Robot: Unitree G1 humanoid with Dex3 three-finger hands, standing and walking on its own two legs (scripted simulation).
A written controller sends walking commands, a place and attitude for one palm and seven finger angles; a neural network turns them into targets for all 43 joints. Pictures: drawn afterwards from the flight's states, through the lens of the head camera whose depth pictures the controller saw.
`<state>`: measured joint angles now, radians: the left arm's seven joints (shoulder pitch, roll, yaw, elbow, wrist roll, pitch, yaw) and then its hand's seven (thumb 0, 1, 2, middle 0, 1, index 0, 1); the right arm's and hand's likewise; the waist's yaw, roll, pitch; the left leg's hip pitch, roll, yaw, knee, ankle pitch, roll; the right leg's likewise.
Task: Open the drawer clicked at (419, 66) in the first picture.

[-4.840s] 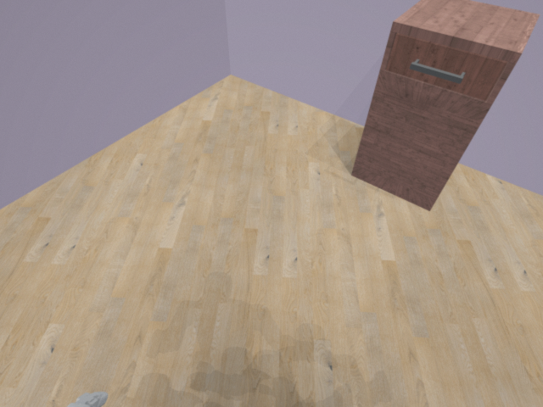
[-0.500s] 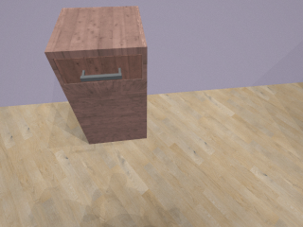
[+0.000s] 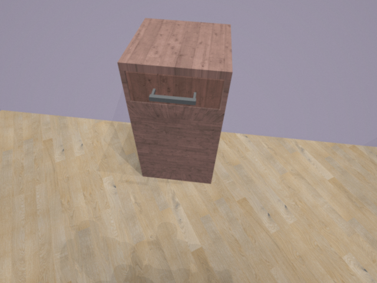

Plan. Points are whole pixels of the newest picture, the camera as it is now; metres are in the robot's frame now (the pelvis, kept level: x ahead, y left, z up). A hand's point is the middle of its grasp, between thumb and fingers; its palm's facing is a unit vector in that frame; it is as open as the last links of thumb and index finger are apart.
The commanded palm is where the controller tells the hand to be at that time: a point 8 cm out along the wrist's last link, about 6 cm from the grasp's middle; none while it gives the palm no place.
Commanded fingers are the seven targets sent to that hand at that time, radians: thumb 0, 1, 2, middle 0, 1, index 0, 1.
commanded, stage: take the last steps up to it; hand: left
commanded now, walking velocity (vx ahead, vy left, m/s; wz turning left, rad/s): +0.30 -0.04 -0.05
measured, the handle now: (173, 96) +0.79 +0.15 -0.09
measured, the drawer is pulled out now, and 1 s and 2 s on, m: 0.00 0.00 0.00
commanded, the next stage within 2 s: come to a stop and stand still in 0.66 s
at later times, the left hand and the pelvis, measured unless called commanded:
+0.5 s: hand (146, 236) +0.26 +0.15 -0.18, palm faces -0.07 -0.98 -0.21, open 7.4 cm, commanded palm none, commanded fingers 0.00 0.90 0.90 -0.20 -0.30 -0.20 -0.30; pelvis +0.14 -0.03 -0.02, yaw -3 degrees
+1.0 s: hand (161, 239) +0.27 +0.11 -0.19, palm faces +0.05 -0.99 -0.15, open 7.3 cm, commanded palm none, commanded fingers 0.00 0.90 0.90 -0.20 -0.30 -0.20 -0.30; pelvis +0.29 -0.05 -0.01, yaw -3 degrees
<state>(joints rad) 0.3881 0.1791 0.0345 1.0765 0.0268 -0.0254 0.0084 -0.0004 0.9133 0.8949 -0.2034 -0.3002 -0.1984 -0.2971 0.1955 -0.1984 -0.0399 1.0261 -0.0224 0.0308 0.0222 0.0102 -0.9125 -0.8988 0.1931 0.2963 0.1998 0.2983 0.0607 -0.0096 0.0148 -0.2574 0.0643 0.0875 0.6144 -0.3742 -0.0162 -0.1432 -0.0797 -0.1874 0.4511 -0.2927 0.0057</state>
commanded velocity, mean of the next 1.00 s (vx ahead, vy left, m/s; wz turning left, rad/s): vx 0.10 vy -0.03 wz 0.00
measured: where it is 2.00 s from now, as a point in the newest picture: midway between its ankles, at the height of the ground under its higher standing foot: outside the picture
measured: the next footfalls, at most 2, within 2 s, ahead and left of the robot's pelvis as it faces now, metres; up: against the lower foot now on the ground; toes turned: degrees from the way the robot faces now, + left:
left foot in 0.02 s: +0.03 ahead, +0.13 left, +0.00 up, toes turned +7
right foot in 0.48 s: +0.27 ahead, -0.14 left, +0.00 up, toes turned -11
